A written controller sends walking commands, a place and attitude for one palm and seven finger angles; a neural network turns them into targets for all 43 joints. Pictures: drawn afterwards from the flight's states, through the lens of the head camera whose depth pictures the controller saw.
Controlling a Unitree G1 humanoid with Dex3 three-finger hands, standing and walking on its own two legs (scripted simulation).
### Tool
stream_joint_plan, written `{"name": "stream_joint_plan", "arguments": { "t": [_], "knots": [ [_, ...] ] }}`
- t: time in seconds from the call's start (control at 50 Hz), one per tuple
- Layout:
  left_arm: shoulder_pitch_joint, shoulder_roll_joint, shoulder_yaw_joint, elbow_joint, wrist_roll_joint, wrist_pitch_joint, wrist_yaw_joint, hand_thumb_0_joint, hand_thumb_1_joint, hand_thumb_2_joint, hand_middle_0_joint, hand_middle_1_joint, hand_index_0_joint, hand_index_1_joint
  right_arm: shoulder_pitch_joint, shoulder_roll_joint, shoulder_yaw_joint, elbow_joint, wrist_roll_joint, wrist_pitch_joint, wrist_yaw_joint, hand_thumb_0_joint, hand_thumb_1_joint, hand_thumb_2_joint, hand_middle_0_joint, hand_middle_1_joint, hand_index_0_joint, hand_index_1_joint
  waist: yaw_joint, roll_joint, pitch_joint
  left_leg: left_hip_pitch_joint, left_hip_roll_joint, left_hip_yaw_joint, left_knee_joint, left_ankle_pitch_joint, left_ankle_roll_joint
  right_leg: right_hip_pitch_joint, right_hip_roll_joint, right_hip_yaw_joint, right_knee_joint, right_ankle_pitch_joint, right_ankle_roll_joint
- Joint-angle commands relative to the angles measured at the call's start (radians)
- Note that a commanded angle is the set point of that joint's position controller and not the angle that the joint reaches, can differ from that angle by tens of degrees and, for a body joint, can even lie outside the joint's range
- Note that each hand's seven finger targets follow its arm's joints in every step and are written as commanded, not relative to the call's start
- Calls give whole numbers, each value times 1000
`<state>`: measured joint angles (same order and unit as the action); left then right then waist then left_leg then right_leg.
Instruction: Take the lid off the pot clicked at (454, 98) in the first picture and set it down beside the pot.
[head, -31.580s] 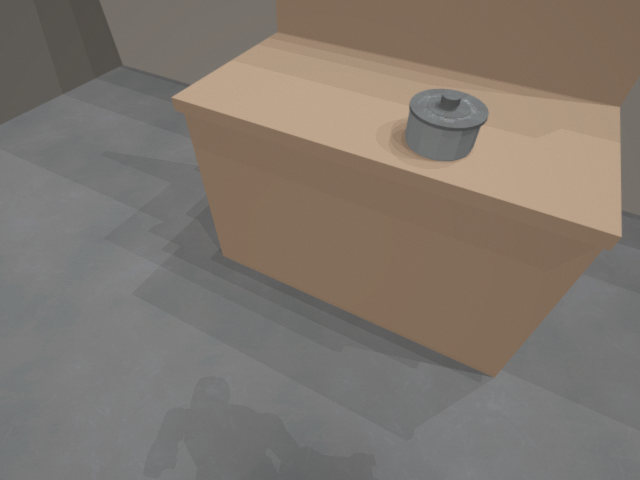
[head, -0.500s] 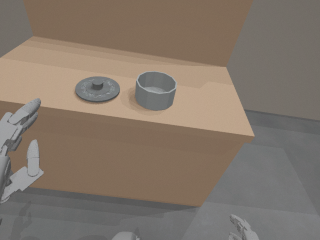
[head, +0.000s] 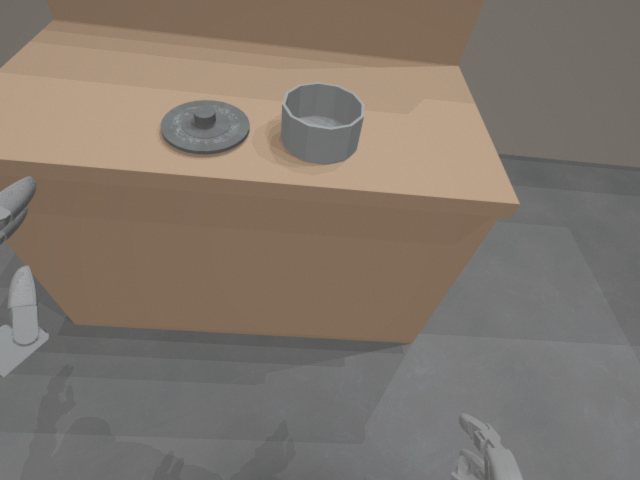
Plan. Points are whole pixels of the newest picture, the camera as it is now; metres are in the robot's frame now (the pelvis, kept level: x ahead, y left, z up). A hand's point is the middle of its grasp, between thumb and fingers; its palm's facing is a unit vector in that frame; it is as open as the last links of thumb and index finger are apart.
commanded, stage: stop stepping back and stand still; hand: left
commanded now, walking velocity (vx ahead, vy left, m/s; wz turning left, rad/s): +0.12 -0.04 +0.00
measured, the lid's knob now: (204, 115) +0.76 +0.24 +0.00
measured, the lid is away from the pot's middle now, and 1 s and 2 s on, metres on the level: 0.24 0.24 0.24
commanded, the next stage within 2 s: let the arm hang, fingers relaxed in 1.24 s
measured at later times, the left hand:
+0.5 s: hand out of the picture +0.07 +0.19 -0.18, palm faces +0.11 -0.98 -0.16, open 7.0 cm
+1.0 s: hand out of the picture +0.13 +0.21 -0.17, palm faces +0.10 -0.97 -0.22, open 7.2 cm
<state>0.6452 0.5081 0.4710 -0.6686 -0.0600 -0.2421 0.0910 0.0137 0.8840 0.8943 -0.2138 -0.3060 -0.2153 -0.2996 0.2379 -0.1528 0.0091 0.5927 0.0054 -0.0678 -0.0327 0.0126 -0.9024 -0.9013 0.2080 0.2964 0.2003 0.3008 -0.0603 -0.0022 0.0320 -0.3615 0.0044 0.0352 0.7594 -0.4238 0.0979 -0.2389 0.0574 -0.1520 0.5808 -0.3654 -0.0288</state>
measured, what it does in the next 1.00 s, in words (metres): walks ahead: left foot, then right foot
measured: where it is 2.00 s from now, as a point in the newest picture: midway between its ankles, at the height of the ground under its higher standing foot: outside the picture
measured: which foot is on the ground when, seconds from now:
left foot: down 0.00-0.18, up 0.20-0.44, down 0.46-1.00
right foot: down 0.00-0.82, up 0.84-0.96, down 0.98-1.00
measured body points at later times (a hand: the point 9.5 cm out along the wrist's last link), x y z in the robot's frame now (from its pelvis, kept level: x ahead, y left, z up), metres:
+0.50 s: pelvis +0.02 +0.01 -0.01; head +0.05 +0.04 +0.43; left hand +0.06 +0.24 -0.17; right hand +0.12 -0.25 -0.12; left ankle -0.01 +0.16 -0.72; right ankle -0.04 -0.11 -0.71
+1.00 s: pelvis +0.11 +0.03 +0.01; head +0.15 +0.04 +0.46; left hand +0.13 +0.27 -0.15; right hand +0.15 -0.20 -0.14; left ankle +0.05 +0.13 -0.72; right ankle +0.08 -0.10 -0.72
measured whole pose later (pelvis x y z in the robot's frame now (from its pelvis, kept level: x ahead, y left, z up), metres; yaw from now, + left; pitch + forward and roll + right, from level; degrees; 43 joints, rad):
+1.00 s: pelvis +0.11 +0.03 +0.01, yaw +5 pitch +1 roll +1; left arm 0.22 0.18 0.03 1.00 0.01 0.02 0.04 0.02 0.95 0.89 -0.20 -0.30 -0.20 -0.30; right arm 0.25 -0.13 -0.05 1.00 -0.01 0.00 -0.05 0.00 -0.94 -0.90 0.21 0.30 0.20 0.30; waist -0.02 -0.03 0.07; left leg -0.23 0.00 0.07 0.58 -0.37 0.02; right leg -0.25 -0.02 0.00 0.60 -0.32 0.00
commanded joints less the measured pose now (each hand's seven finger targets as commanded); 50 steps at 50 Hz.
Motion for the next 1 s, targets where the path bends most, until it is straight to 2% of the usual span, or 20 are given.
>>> {"name": "stream_joint_plan", "arguments": {
  "t": [0.0, 0.12, 0.14, 0.16, 0.2, 0.28, 0.38, 0.4, 0.44, 0.46, 0.54, 0.56, 0.6, 0.7, 0.74, 0.78, 0.8, 0.82, 0.9, 0.98],
  "knots": [
    [34, 80, 90, -220, -21, -46, 27, 0, 900, 900, -200, -300, -200, -300, -95, -180, -74, -178, 14, -62, -10, 0, -900, -900, 200, 300, 200, 300, 9, 176, -115, 107, 177, -276, -276, 298, -63, -5, -29, 49, 5, 3, -51],
    [39, 86, 67, -239, 0, -33, 52, 0, 900, 900, -200, -300, -200, -300, -95, -166, -51, -157, -2, -76, -18, 0, -900, -900, 200, 300, 200, 300, 34, 142, -80, 79, 208, -287, -319, 419, -4, 27, -47, 103, -78, -14, -13],
    [-96, -215, -302, 640, 153, 170, -39, 0, 900, 900, -200, -300, -200, -300, -42, -250, -111, 44, -15, -65, 29, 0, -900, -900, 200, 300, 200, 300, 24, -51, -85, -83, 118, -164, 79, 480, -37, 82, -241, 177, -12, 435, -70],
    [-92, -174, -323, 676, 147, 237, -47, 0, 900, 900, -200, -300, -200, -300, 27, -171, -120, -19, -6, -9, 41, 0, -900, -900, 200, 300, 200, 300, 25, -153, -168, -148, 32, -23, 241, 118, -79, 120, -350, 269, -43, 478, -157],
    [-203, -151, -325, 692, 140, 237, -51, 0, 900, 900, -200, -300, -200, -300, 23, -158, -107, -52, -1, 22, 39, 0, -900, -900, 200, 300, 200, 300, 32, -182, -123, -230, 29, -42, 478, -220, -80, -40, -445, 358, -170, 83, -239],
    [-355, -164, -347, 903, 128, 232, -51, 0, 900, 900, -200, -300, -200, -300, -37, -167, -93, -69, -37, 69, 42, 0, -900, -900, 200, 300, 200, 300, 39, -173, 6, -292, 57, -48, 505, -99, -91, -53, -396, 298, -199, 131, -194],
    [-395, -117, -370, 1217, 104, 237, -70, 0, 900, 900, -200, -300, -200, -300, 43, -126, -89, 56, -30, 80, 33, 0, -900, -900, 200, 300, 200, 300, 5, -95, 83, -24, 41, 55, -58, 20, -92, -142, -340, 197, -125, 193, -128],
    [-388, -126, -380, 1251, 98, 244, -77, 0, 900, 900, -200, -300, -200, -300, 95, -146, -93, 90, -27, 76, 36, 0, -900, -900, 200, 300, 200, 300, -3, -10, 69, 103, 49, 7, -163, 148, -72, -227, -273, 147, -20, 86, -74],
    [-341, -218, -412, 1296, 71, 242, -92, 0, 900, 900, -200, -300, -200, -300, 171, -262, -116, 135, -35, 56, 21, 0, -900, -900, 200, 300, 200, 300, 0, 364, -47, 199, 292, -421, -344, 225, 85, -309, -71, 27, 244, -165, 24],
    [-387, -222, -413, 1303, 70, 238, -90, 0, 900, 900, -200, -300, -200, -300, 176, -268, -124, 143, -43, 57, 11, 0, -900, -900, 200, 300, 200, 300, -19, 301, -56, 174, 324, -489, -408, 231, 132, -305, -52, 111, 337, -261, 12],
    [-326, -246, -414, 1420, 62, 227, -91, 0, 900, 900, -200, -300, -200, -300, 77, -192, -98, 201, -32, 48, -8, 0, -900, -900, 200, 300, 200, 300, 67, 309, -166, 172, 206, -197, -211, 703, 11, -57, -51, 113, 59, -42, 10],
    [-242, -217, -402, 1470, 64, 220, -90, 0, 900, 900, -200, -300, -200, -300, 70, -164, -93, 214, -20, 50, -9, 0, -900, -900, 200, 300, 200, 300, 95, 158, -221, 118, 142, -103, -77, 646, -41, 113, -73, 150, -69, 213, 15],
    [-185, -133, -388, 1539, 72, 206, -62, 0, 900, 900, -200, -300, -200, -300, 50, -86, -83, 198, -1, 52, 0, 0, -900, -900, 200, 300, 200, 300, 107, -258, -138, -228, 7, 23, 143, -32, -120, 335, -346, 474, -163, 843, -62],
    [-293, -205, -401, 1583, 91, 222, -34, 0, 900, 900, -200, -300, -200, -300, 35, -53, -81, 270, -7, 61, 18, 0, -900, -900, 200, 300, 200, 300, 62, -188, 9, -187, 28, 17, 20, -88, -77, 272, -291, 305, -113, 932, -135],
    [-327, -218, -410, 1593, 74, 220, -42, 0, 900, 900, -200, -300, -200, -300, 134, -47, -78, 323, -9, 60, 21, 0, -900, -900, 200, 300, 200, 300, 4, -134, -31, 80, 21, 24, -242, 315, -55, 150, -201, 183, -4, 838, -48],
    [-296, -283, -426, 1579, 50, 223, -49, 0, 900, 900, -200, -300, -200, -300, 222, -148, -101, 351, -22, 53, -2, 0, -900, -900, 200, 300, 200, 300, -3, 144, -136, 367, 272, -294, -281, 781, 109, -112, -81, 93, 243, 231, 40],
    [-337, -300, -436, 1574, 51, 226, -49, 0, 900, 900, -200, -300, -200, -300, 237, -154, -106, 359, -25, 53, -5, 0, -900, -900, 200, 300, 200, 300, -16, 181, -121, 346, 336, -363, -369, 794, 169, -161, -61, 156, 329, -209, 28],
    [-376, -312, -433, 1568, 59, 230, -49, 0, 900, 900, -200, -300, -200, -300, 204, -153, -104, 365, -33, 57, -10, 0, -900, -900, 200, 300, 200, 300, -9, 104, -40, 294, 321, -320, -373, 764, 159, -186, -68, 200, 317, -260, 13],
    [-351, -300, -430, 1617, 61, 239, -56, 0, 900, 900, -200, -300, -200, -300, 105, -96, -79, 387, -24, 50, -21, 0, -900, -900, 200, 300, 200, 300, 50, 165, -37, 269, 239, -159, -304, 958, 50, -71, -89, 162, 34, -73, 26],
    [-325, -232, -419, 1654, 68, 233, -41, 0, 900, 900, -200, -300, -200, -300, 69, -67, -89, 375, 4, 63, -16, 0, -900, -900, 200, 300, 200, 300, 49, -47, -97, 142, 86, -23, -209, 474, -78, 115, -210, 271, -88, 650, -40]
  ]
}}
